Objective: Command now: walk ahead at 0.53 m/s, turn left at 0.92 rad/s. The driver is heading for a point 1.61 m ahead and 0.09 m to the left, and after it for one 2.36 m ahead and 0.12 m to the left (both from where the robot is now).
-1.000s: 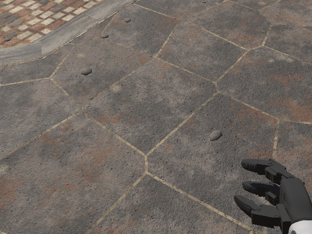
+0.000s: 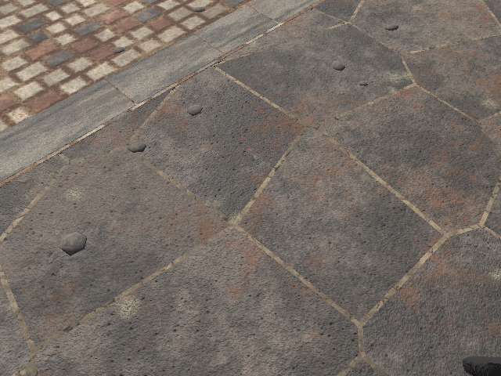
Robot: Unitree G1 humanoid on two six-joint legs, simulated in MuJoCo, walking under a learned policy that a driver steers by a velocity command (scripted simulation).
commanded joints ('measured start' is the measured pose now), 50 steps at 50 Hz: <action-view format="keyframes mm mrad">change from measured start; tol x16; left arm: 1 58 146 -6 -183 8 -72 -18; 14 -273 77 -19 -228 20 20 18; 44 -58 152 79 -217 -5 119 16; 50 -232 88 29 -319 -20 119 -13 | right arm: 1 276 -268 -79 -63 -38 -1 -7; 7 58 -141 -52 -81 -19 -25 -33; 21 165 58 25 0 -53 25 -78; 39 146 -115 -57 88 -25 21 -75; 43 -90 -36 -28 11 -51 7 -99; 50 66 -95 -36 42 -42 43 -106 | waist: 1 -104 183 -554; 3 -60 -93 -274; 6 25 -77 -169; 19 -51 104 -203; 23 -157 -256 -188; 38 -72 -229 -207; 40 -25 190 -169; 50 -99 89 -85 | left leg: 1 1055 329 -852 -304 339 332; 3 735 253 -776 -420 113 226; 10 272 68 -425 -348 640 141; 20 353 75 -427 -153 191 3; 22 269 -84 -274 44 -335 -117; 26 120 -83 -186 177 -479 -186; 28 103 -70 -224 254 -421 -189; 37 415 -90 -196 -313 -155 -141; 40 583 333 -567 -498 -37 73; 50 649 280 -165 -401 446 83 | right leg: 1 -786 145 337 802 -115 -24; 19 -449 59 277 -317 527 -23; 22 -237 -156 559 -457 1106 -246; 27 -221 -166 865 -598 322 -324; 38 -404 55 728 -597 74 -157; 41 -736 161 395 35 -25 -33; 44 -754 122 339 276 127 -3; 50 -824 11 205 151 181 55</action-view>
